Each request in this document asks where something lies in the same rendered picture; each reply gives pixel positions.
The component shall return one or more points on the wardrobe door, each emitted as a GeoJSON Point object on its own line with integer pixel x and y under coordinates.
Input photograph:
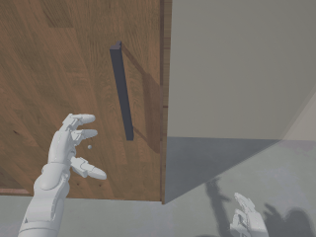
{"type": "Point", "coordinates": [55, 60]}
{"type": "Point", "coordinates": [7, 181]}

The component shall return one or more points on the robot right hand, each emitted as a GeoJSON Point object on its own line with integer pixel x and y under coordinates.
{"type": "Point", "coordinates": [253, 224]}

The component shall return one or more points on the robot left hand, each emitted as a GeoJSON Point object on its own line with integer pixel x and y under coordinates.
{"type": "Point", "coordinates": [65, 140]}

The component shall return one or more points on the robot left forearm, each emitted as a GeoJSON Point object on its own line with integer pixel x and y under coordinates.
{"type": "Point", "coordinates": [44, 213]}

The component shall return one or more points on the handle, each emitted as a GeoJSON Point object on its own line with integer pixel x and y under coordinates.
{"type": "Point", "coordinates": [118, 68]}

